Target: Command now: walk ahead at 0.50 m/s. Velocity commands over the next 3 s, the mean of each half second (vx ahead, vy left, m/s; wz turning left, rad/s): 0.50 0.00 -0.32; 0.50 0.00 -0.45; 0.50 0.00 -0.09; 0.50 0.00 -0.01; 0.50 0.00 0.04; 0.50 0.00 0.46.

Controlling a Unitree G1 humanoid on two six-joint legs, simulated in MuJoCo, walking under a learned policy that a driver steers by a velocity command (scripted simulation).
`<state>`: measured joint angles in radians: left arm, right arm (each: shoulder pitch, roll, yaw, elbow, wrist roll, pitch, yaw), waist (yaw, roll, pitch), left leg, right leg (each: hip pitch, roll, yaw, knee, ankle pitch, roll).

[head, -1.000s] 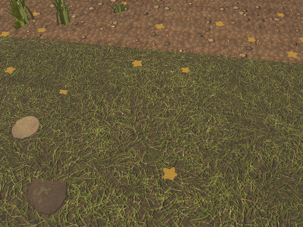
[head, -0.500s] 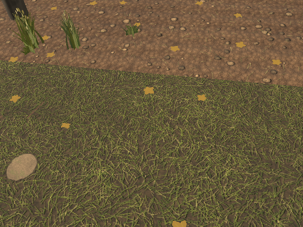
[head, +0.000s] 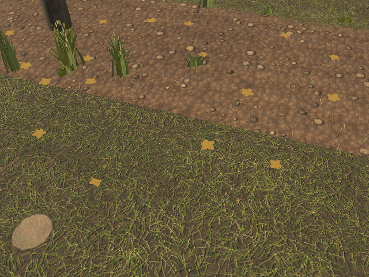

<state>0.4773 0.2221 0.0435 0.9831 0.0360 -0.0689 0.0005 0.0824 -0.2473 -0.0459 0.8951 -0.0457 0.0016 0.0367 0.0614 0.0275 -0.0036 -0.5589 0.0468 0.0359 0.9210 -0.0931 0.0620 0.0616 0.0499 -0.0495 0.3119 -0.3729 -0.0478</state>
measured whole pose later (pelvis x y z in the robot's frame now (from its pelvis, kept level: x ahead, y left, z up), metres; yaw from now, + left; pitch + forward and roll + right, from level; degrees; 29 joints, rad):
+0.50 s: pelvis +0.28 +0.03 -0.10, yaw -10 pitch +0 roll +3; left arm 0.03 0.24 0.05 0.87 0.04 -0.01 -0.05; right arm 0.48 -0.19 -0.02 1.03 -0.06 -0.11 -0.04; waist -0.09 -0.06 0.08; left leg -0.04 -0.03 0.26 0.98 -0.88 0.03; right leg -0.46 0.00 -0.08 0.46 0.48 -0.08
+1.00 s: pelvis +0.57 +0.02 -0.18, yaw -25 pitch -1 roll -1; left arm 0.35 0.29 0.07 0.93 0.02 -0.03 0.00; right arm 0.11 -0.23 -0.04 0.79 -0.03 -0.06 0.01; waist 0.04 -0.03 0.03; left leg -0.39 0.00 0.01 0.61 -0.21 0.03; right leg -0.28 0.12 0.08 1.03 -0.46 -0.10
